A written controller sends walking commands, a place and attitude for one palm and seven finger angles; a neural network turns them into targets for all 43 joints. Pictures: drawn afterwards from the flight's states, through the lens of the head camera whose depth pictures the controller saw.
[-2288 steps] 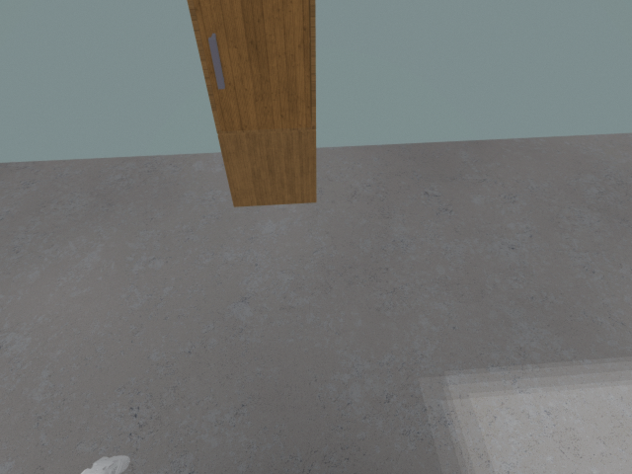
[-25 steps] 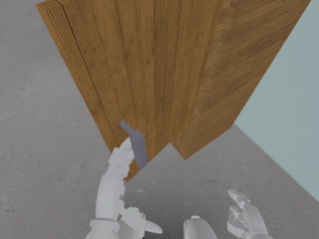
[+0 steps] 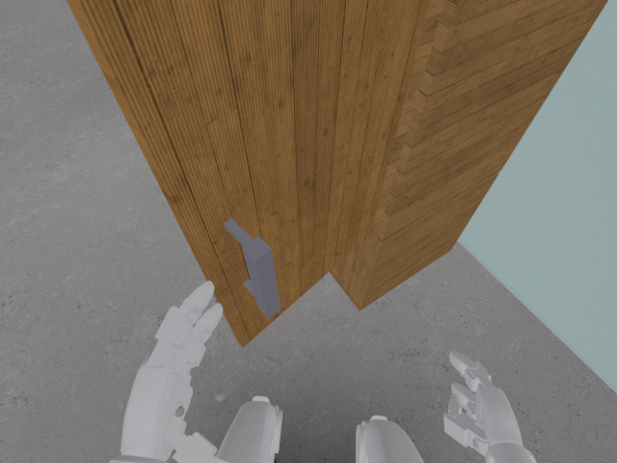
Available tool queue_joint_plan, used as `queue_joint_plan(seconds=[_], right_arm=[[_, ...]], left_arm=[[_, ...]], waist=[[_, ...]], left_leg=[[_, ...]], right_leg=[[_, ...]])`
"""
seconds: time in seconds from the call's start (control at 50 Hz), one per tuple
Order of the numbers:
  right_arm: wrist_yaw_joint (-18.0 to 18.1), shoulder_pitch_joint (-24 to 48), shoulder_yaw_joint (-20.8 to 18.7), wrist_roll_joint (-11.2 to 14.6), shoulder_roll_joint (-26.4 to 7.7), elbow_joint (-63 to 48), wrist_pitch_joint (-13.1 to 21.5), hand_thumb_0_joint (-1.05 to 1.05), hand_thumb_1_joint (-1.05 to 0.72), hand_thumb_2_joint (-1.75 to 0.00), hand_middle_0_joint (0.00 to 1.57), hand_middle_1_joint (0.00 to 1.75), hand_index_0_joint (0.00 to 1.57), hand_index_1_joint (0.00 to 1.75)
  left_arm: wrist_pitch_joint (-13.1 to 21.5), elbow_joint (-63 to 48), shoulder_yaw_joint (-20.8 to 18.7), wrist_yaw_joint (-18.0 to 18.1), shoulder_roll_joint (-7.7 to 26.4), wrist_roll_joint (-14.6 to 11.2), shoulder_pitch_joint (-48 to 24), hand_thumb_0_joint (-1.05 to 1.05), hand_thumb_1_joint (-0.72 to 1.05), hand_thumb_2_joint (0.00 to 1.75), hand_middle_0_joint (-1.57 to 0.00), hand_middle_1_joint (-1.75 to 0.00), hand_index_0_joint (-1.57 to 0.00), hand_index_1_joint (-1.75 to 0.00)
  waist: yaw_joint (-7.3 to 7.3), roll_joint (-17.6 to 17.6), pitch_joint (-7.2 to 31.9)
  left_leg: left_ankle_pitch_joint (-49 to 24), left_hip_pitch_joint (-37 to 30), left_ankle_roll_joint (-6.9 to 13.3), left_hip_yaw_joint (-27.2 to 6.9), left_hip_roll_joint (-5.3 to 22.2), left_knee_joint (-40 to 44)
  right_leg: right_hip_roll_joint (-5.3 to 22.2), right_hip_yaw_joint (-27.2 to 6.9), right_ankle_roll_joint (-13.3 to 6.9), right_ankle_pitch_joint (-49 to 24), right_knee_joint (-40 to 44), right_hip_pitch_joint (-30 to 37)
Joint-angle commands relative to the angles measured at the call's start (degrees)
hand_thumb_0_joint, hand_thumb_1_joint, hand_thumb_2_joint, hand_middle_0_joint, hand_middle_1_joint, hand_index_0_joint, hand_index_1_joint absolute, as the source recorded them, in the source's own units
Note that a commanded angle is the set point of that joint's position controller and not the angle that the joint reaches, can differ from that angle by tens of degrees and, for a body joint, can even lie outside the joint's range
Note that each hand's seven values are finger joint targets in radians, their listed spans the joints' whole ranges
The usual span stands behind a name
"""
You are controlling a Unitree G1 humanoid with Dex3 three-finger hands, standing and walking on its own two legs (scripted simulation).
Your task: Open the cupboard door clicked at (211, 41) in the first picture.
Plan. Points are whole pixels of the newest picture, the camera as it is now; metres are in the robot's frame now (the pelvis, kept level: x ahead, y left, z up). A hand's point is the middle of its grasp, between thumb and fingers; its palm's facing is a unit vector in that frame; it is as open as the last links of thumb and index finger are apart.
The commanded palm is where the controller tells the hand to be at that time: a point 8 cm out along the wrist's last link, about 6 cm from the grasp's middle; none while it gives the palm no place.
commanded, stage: slide the hand sideways off the handle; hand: left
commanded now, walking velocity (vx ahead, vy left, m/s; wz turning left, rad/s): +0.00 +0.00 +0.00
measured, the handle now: (253, 272) +0.33 +0.09 +0.06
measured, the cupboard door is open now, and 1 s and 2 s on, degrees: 100 100 100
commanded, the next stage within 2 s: draw the hand back to the body in 0.08 s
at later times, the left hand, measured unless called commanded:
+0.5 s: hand (157, 398) +0.18 +0.15 +0.12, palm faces -0.02 -1.00 -0.04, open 16.3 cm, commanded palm +0.15 +0.21 +0.13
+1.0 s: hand (14, 349) +0.19 +0.23 +0.20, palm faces +0.24 -0.90 -0.38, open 13.6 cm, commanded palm +0.16 +0.27 +0.23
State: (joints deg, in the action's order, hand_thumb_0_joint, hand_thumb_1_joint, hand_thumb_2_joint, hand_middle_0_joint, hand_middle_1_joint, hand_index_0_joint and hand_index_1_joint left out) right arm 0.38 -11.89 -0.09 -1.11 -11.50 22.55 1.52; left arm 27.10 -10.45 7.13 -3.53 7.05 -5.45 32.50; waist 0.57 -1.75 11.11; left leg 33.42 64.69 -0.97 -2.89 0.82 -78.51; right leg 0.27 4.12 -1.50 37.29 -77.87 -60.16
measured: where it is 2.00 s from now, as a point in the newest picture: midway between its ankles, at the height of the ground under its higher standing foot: outside the picture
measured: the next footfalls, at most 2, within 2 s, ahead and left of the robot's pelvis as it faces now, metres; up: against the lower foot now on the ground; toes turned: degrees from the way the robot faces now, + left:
none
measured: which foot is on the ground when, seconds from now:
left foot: down 0.00-1.00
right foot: down 0.00-1.00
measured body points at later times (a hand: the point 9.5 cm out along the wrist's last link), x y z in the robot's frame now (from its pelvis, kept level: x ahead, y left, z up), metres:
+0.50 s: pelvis -0.01 +0.01 +0.03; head +0.03 +0.00 +0.48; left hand +0.17 +0.20 +0.12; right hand +0.17 -0.21 -0.04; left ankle +0.04 +0.13 -0.61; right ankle +0.00 -0.11 -0.61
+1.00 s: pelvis +0.03 +0.02 +0.10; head +0.01 +0.01 +0.55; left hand +0.18 +0.27 +0.22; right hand +0.21 -0.20 +0.04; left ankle +0.04 +0.13 -0.61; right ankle +0.00 -0.11 -0.61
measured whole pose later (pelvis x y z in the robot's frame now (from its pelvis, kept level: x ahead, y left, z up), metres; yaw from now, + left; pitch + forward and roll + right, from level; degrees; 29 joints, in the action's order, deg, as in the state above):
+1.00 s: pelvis +0.03 +0.02 +0.10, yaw -1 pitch +4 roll -2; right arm 7.9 -17.0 3.0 1.3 -12.1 24.2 1.9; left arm -0.8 -27.3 -6.1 7.4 18.4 -2.4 38.9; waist 2.4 -3.6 7.4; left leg 23.4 28.1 1.1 -0.3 0.4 -47.5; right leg 0.4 1.8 0.8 25.0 -44.6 -23.7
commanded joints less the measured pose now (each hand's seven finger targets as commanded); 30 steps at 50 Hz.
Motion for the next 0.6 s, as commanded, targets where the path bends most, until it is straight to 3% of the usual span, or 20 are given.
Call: queue_joint_plan(seconds=[0.0, 0.02, 0.06, 0.14, 0.16, 0.22, 0.3, 0.32, 0.38, 0.46, 0.52, 0.58], right_arm=[[1.0, 3.0, -2.9, 0.7, -5.9, -9.2, 3.5, 0.00, -0.90, -0.90, 0.20, 0.30, 0.20, 0.30], [1.2, 3.2, -2.9, 0.7, -5.8, -9.0, 3.4, 0.00, -0.90, -0.90, 0.20, 0.30, 0.20, 0.30], [1.4, 3.1, -2.9, 0.9, -5.9, -8.9, 3.8, 0.00, -0.90, -0.90, 0.20, 0.30, 0.20, 0.30], [1.8, 3.1, -2.8, 0.9, -6.3, -8.9, 4.6, 0.00, -0.90, -0.90, 0.20, 0.30, 0.20, 0.30], [1.8, 2.8, -2.8, 0.9, -6.3, -8.8, 4.7, 0.00, -0.90, -0.90, 0.20, 0.30, 0.20, 0.30], [2.2, 2.5, -2.8, 1.2, -6.3, -10.3, 4.4, 0.00, -0.90, -0.90, 0.20, 0.30, 0.20, 0.30], [2.7, 1.5, -2.5, 2.2, -5.9, -11.0, 3.1, 0.00, -0.90, -0.90, 0.20, 0.30, 0.20, 0.30], [3.0, 1.5, -2.5, 2.4, -6.0, -11.0, 2.8, 0.00, -0.90, -0.90, 0.20, 0.30, 0.20, 0.30], [3.4, 0.9, -2.0, 2.8, -6.2, -10.9, 2.9, 0.00, -0.90, -0.90, 0.20, 0.30, 0.20, 0.30], [3.9, 0.4, -1.4, 2.8, -6.6, -10.8, 3.6, 0.00, -0.90, -0.90, 0.20, 0.30, 0.20, 0.30], [3.9, 0.4, -1.5, 3.0, -6.7, -10.6, 4.2, 0.00, -0.90, -0.90, 0.20, 0.30, 0.20, 0.30], [3.8, 0.2, -1.5, 3.3, -6.6, -10.8, 4.5, 0.00, -0.90, -0.90, 0.20, 0.30, 0.20, 0.30]], left_arm=[[4.3, -12.8, -3.4, -2.2, 3.3, -2.4, 2.5, 0.00, -0.50, 0.30, -0.15, -0.30, -0.15, -0.30], [4.1, -12.7, -4.4, -2.5, 4.1, -2.9, 3.0, 0.00, -0.50, 0.30, -0.15, -0.30, -0.15, -0.30], [4.1, -12.5, -3.4, -3.3, 2.9, -3.4, 2.1, 0.00, -0.50, 0.30, -0.15, -0.30, -0.15, -0.30], [4.1, -13.2, -3.2, -3.5, 3.6, -3.7, -0.3, 0.00, -0.50, 0.30, -0.15, -0.30, -0.15, -0.30], [4.0, -12.9, -3.2, -3.4, 3.5, -3.6, -0.1, 0.00, -0.50, 0.30, -0.15, -0.30, -0.15, -0.30], [2.2, -20.1, -6.6, -2.3, 7.8, -3.9, 1.1, 0.00, -0.50, 0.30, -0.15, -0.30, -0.15, -0.30], [-2.7, -20.4, -7.7, -1.4, 7.0, -4.7, 3.4, 0.00, -0.50, 0.30, -0.15, -0.30, -0.15, -0.30], [-3.7, -19.9, -9.1, -1.3, 7.9, -4.9, 3.8, 0.00, -0.50, 0.30, -0.15, -0.30, -0.15, -0.30], [-5.5, -19.9, -8.4, -2.0, 7.4, -5.5, 3.6, 0.00, -0.50, 0.30, -0.15, -0.30, -0.15, -0.30], [-6.0, -20.1, -9.6, -3.5, 8.6, -6.6, 2.7, 0.00, -0.50, 0.30, -0.15, -0.30, -0.15, -0.30], [-5.5, -21.6, -12.4, -4.4, 10.4, -7.8, 4.0, 0.00, -0.50, 0.30, -0.15, -0.30, -0.15, -0.30], [-5.7, -23.4, -13.6, -5.3, 10.8, -9.0, 5.6, 0.00, -0.47, 0.32, -0.15, -0.30, -0.15, -0.30]], waist=[[-0.91, 2.5, 12.6], [-0.32, 2.4, 12.8], [-1.41, 3.4, 11.5], [-1.84, 2.6, 10.2], [-1.54, 2.2, 10.1], [0.27, -0.9, 14.0], [-0.55, 1.8, 10.1], [-0.08, 2.8, 10.3], [-1.15, 2.1, 6.3], [-1.58, 1.8, 3.8], [-0.47, -0.6, 4.4], [-0.30, -1.3, 4.2]], left_leg=[[-11.0, -9.0, 2.0, 1.5, -1.8, 8.3], [-11.2, -8.3, 2.1, 1.4, -1.9, 8.4], [-9.9, -7.8, 2.2, 1.5, -1.8, 7.7], [-7.4, -6.9, 2.3, 1.1, -1.6, 7.6], [-6.6, -7.0, 2.2, 1.0, -1.6, 8.0], [-7.7, -11.3, 2.4, 0.9, -1.6, 11.4], [-7.4, -14.5, 2.5, 1.3, -1.7, 15.2], [-7.3, -14.7, 2.5, 1.0, -1.6, 16.3], [-6.4, -16.7, 2.4, 1.1, -1.7, 18.4], [-6.1, -19.1, 2.4, 0.8, -1.7, 20.9], [-8.5, -22.3, 2.3, 0.5, -1.7, 23.1], [-10.5, -25.3, 2.2, 0.6, -1.5, 25.0]], right_leg=[[-1.2, -3.9, 0.0, -16.1, 13.7, 9.1], [-1.4, -4.0, -0.2, -15.6, 13.6, 10.1], [-1.2, -4.5, 0.2, -14.3, 14.3, 8.8], [-1.3, -4.5, 0.1, -9.1, 14.7, 6.3], [-1.4, -4.2, -0.1, -7.6, 14.6, 5.9], [-1.8, -3.4, -0.4, -8.6, 15.5, 9.3], [-2.0, -2.8, 0.4, -9.0, 20.2, 12.6], [-2.2, -2.4, 0.3, -8.1, 20.9, 14.1], [-2.1, -2.3, 0.6, -7.5, 23.7, 14.6], [-2.0, -1.7, 0.7, -7.1, 26.0, 16.0], [-2.3, -0.7, 0.3, -10.4, 26.2, 18.6], [-2.5, 0.0, 0.5, -13.1, 27.0, 20.0]])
